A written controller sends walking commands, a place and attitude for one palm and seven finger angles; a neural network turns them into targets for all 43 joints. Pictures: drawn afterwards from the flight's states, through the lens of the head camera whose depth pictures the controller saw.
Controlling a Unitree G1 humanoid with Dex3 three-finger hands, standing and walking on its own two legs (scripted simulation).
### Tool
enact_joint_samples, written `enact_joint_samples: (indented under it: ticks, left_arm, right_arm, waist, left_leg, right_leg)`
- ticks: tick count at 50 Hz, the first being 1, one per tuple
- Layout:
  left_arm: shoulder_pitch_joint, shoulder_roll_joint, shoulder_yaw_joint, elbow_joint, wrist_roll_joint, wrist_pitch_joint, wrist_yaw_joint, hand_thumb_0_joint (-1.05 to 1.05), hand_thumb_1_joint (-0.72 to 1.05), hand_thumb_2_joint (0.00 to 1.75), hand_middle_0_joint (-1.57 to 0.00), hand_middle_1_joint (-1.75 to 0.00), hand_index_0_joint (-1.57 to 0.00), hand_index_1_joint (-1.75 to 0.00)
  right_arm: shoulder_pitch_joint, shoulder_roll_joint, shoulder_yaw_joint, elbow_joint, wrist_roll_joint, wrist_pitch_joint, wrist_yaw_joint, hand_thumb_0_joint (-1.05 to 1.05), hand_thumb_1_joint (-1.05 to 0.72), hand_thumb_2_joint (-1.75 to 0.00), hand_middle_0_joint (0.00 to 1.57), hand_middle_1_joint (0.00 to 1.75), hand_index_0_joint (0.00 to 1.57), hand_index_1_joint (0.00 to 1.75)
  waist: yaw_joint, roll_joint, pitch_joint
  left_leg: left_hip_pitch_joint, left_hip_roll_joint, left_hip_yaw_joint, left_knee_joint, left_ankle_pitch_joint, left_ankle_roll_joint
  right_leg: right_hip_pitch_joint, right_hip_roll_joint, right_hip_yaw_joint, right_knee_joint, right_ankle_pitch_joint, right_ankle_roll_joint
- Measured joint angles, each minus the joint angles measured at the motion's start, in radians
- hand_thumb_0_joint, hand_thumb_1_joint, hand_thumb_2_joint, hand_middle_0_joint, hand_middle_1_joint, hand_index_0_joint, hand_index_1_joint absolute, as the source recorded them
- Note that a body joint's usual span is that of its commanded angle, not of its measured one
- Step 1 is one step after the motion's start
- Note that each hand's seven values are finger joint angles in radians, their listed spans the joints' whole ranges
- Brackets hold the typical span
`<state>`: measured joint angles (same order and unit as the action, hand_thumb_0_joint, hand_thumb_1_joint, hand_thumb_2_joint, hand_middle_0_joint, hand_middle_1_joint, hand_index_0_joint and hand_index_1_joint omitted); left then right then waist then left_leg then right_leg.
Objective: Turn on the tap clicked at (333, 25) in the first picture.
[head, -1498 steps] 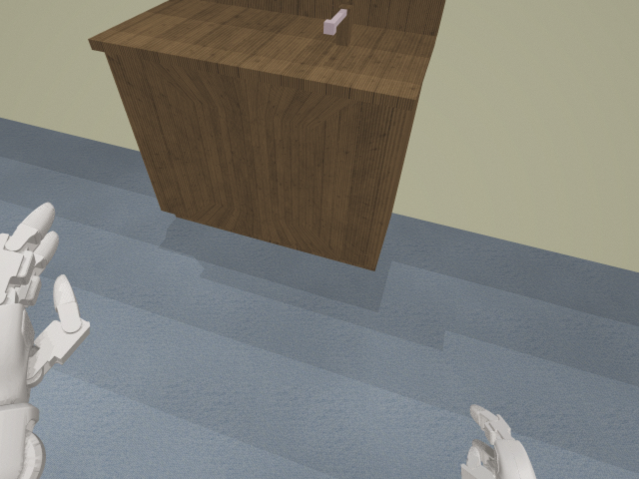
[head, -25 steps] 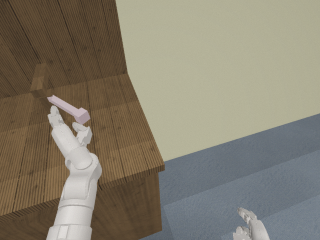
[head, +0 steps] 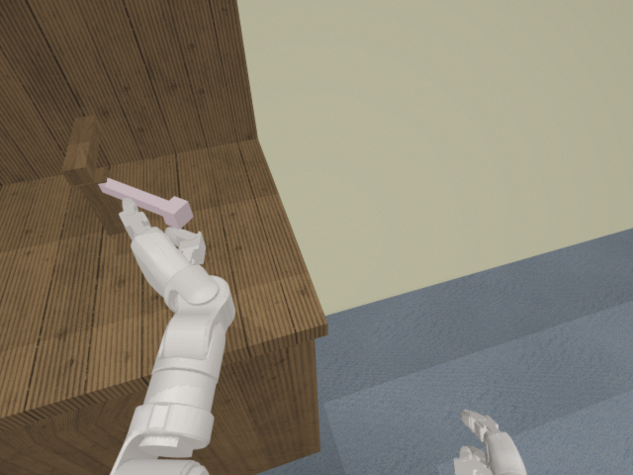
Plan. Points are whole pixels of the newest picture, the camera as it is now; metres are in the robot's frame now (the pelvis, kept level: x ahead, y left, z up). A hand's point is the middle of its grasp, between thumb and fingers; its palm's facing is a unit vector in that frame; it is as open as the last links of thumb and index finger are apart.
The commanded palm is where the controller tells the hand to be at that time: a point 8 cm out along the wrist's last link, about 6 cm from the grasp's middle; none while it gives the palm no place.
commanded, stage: push the lever round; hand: left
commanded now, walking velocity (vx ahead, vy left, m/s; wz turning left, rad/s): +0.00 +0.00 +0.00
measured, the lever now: (177, 212) +0.40 +0.22 +0.13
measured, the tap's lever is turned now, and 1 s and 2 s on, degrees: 45 83 86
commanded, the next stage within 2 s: lift the hand up off the lever in 1.18 s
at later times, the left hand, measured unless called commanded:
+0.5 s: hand (217, 220) +0.41 +0.17 +0.11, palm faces +0.81 -0.58 -0.11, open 8.0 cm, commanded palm +0.37 +0.19 +0.12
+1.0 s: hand (223, 206) +0.44 +0.17 +0.11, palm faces +0.83 -0.55 -0.11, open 8.0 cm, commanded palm +0.39 +0.18 +0.12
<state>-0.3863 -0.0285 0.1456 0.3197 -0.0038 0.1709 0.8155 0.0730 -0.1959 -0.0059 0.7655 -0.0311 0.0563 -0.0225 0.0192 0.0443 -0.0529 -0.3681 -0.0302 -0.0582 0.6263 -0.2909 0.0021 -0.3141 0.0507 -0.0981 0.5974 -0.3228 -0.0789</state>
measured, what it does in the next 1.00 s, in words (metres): stands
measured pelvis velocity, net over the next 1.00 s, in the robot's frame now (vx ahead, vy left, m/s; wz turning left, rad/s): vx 0.01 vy -0.02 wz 0.00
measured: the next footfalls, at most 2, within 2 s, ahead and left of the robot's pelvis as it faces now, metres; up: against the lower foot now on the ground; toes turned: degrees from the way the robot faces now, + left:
none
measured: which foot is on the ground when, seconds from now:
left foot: down 0.00-1.00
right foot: down 0.00-1.00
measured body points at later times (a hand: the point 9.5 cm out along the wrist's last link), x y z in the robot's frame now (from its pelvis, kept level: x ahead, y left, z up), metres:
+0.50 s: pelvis +0.00 -0.01 -0.01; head +0.01 -0.02 +0.44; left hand +0.37 +0.20 +0.12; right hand +0.14 -0.24 -0.13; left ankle +0.02 +0.12 -0.73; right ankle +0.00 -0.07 -0.73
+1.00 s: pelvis +0.01 -0.02 -0.01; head +0.03 -0.03 +0.44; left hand +0.40 +0.20 +0.12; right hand +0.12 -0.26 -0.14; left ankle +0.02 +0.12 -0.73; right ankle +0.00 -0.07 -0.73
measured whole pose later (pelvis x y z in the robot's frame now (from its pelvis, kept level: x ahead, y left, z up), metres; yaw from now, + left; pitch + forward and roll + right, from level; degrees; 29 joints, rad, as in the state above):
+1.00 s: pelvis +0.01 -0.02 -0.01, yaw +0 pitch +9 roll +0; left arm -0.73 0.00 0.34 0.71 0.07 0.12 0.96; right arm 0.19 -0.22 -0.04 0.81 -0.08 0.02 0.05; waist -0.04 0.04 -0.12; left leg -0.52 -0.02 -0.07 0.69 -0.31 -0.02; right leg -0.47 0.06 -0.11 0.67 -0.35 -0.10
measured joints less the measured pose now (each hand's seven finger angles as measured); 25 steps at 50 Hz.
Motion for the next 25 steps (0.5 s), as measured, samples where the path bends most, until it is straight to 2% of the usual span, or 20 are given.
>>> enact_joint_samples:
  ticks: [11,25]
  left_arm:
    - [-0.103,-0.008,0.055,0.118,0.021,0.004,0.06,0.02,0.9,0.9,-0.16,-0.15,-0.14,-0.15]
    - [-0.243,-0.006,0.1,0.264,0.046,-0.014,0.128,0.01,0.9,0.9,-0.16,-0.15,-0.11,-0.14]
  right_arm:
    - [0.027,0.004,-0.004,0.011,-0.012,0.015,0.022,0.01,-0.91,-0.9,0.2,0.3,0.2,0.3]
    - [0.058,-0.013,-0.02,0.043,-0.027,-0.019,0.044,0.01,-0.91,-0.9,0.2,0.3,0.2,0.3]
  waist:
    - [-0.015,-0.001,-0.029]
    - [-0.03,0.002,-0.037]
  left_leg:
    - [-0.044,0.004,0.001,0.018,-0.005,-0.005]
    - [-0.106,0.007,-0.009,0.049,-0.01,-0.011]
  right_leg:
    - [-0.047,0.003,0.0,0.022,-0.006,-0.005]
    - [-0.105,0.006,-0.013,0.049,-0.012,-0.012]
